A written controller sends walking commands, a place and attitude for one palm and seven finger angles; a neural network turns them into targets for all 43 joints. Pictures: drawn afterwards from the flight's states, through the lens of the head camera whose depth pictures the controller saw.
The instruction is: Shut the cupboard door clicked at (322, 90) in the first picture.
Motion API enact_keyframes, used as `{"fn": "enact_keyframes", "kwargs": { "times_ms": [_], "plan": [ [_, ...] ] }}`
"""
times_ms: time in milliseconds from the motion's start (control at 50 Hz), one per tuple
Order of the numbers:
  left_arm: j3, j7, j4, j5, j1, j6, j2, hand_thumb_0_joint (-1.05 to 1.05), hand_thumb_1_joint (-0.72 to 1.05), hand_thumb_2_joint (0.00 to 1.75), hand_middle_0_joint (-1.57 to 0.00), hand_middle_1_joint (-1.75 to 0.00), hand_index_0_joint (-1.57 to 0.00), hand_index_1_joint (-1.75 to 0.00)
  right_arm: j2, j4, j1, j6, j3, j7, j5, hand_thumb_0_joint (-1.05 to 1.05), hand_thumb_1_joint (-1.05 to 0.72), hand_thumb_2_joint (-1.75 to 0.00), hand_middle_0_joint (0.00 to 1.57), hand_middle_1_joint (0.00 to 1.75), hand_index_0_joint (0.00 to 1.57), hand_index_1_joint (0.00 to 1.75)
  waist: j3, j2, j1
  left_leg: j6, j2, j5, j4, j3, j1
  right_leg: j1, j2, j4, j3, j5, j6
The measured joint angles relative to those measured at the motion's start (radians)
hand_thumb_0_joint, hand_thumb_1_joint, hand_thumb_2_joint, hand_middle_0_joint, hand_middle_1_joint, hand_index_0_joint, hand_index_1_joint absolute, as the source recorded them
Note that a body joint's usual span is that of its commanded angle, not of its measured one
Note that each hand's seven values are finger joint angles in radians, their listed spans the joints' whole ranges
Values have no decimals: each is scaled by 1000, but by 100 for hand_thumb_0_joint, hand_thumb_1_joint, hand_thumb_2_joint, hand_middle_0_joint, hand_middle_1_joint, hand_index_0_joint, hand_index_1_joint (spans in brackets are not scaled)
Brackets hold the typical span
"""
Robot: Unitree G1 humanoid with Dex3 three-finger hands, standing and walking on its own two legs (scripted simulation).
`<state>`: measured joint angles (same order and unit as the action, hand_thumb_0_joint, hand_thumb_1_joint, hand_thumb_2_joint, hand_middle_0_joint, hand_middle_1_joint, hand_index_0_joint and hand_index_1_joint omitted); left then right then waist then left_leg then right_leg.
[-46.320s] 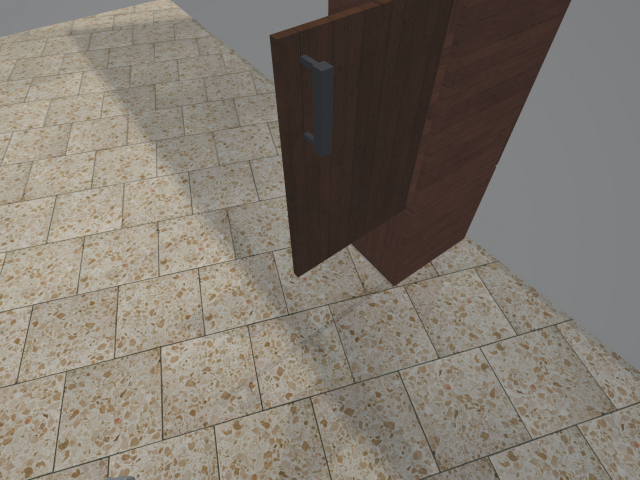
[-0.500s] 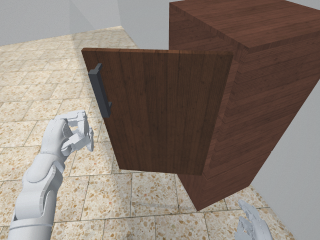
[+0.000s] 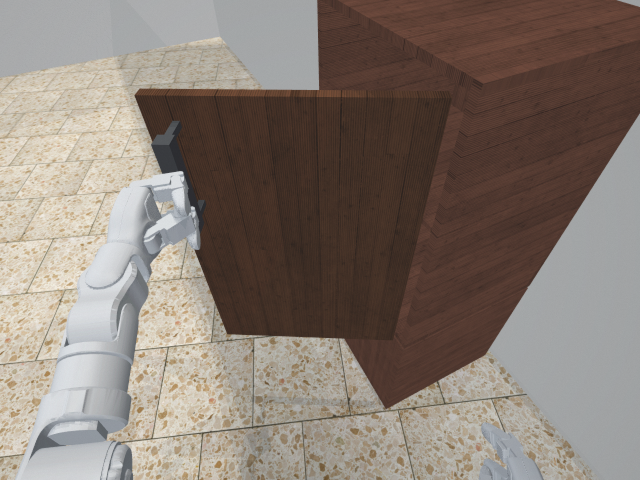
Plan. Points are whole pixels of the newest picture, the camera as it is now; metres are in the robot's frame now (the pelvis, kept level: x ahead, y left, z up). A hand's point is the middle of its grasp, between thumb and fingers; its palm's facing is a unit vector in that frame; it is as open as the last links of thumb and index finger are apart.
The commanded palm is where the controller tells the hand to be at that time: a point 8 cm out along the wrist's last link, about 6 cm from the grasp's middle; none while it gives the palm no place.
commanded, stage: bring the fist close to the handle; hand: left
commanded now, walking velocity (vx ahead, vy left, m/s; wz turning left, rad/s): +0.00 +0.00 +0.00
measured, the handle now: (185, 179) +0.47 +0.21 +0.14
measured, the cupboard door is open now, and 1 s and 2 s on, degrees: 61 56 43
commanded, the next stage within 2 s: push the door shut along its arc in 0.34 s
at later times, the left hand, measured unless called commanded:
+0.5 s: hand (183, 228) +0.36 +0.18 +0.15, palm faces +0.01 -1.00 +0.00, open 3.1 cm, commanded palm +0.35 +0.23 +0.15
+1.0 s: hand (209, 195) +0.42 +0.17 +0.15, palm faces -0.10 -0.99 -0.02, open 3.1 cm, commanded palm +0.42 +0.21 +0.15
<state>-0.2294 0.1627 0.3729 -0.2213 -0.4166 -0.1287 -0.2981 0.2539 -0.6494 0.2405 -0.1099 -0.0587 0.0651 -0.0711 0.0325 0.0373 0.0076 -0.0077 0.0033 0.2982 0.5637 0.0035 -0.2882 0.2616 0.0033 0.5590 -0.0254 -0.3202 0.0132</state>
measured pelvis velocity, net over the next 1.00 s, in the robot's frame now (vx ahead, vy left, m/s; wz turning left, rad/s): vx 0.00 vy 0.01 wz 0.02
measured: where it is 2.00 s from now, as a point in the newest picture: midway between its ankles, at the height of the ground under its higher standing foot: outside the picture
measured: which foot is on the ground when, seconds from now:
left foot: down 0.00-1.00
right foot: down 0.00-1.00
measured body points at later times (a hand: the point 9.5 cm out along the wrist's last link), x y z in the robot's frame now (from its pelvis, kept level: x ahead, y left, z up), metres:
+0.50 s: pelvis -0.01 +0.00 +0.00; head -0.01 -0.01 +0.45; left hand +0.36 +0.24 +0.15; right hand +0.16 -0.24 -0.09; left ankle +0.00 +0.12 -0.73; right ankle -0.02 -0.11 -0.73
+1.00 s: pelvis +0.00 +0.01 +0.00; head +0.02 +0.00 +0.45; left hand +0.42 +0.22 +0.15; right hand +0.09 -0.26 -0.12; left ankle +0.00 +0.12 -0.73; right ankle -0.02 -0.11 -0.73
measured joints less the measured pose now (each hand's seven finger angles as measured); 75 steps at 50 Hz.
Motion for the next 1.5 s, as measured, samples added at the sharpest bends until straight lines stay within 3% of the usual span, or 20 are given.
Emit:
{"fn": "enact_keyframes", "kwargs": {
  "times_ms": [200,440,640,980,1320,1500],
  "plan": [
    [-16,20,-73,-8,94,62,16,2,90,90,-130,-150,-129,-150,14,7,30,9,25,-4,2,1,-90,-90,20,30,20,30,5,-3,-5,1,-5,5,-5,11,9,-4,5,-2,11,-2,0],
    [3,22,-37,-12,48,35,4,2,90,90,-130,-150,-130,-150,6,26,-21,13,14,12,-5,1,-90,-90,20,30,20,30,-4,3,-11,-1,-1,-5,2,-5,5,-10,2,-7,-5,8,0],
    [21,41,120,8,-81,54,-21,2,90,90,-130,-150,-130,-150,-3,20,-26,22,-7,17,-3,1,-90,-90,20,30,20,30,-16,-8,7,-1,2,-8,14,-13,-20,11,-2,5,-13,8,0],
    [28,114,384,9,-277,172,-57,2,90,90,-131,-150,-131,-150,26,-35,71,23,23,6,4,1,-90,-90,20,30,20,30,-7,-2,35,-7,8,4,41,-14,-86,73,-8,29,-15,-3,-5],
    [23,204,694,32,-514,281,-110,2,90,90,-130,-150,-129,-150,39,-53,95,8,27,-3,25,1,-90,-90,20,30,20,30,7,-3,94,-7,4,19,96,-9,-194,184,-5,84,-9,-16,-5],
    [-46,215,806,66,-622,300,-147,2,90,90,-130,-150,-129,-150,44,-48,123,15,30,-6,38,1,-90,-90,20,30,20,30,12,-3,150,-4,-7,30,122,7,-258,257,6,112,7,-21,-3]
  ]
}}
